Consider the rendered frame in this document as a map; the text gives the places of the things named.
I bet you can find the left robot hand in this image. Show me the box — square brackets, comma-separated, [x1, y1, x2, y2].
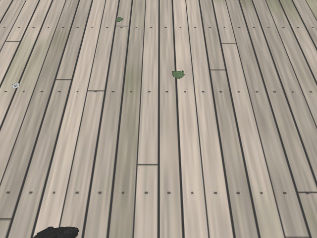
[33, 226, 79, 238]

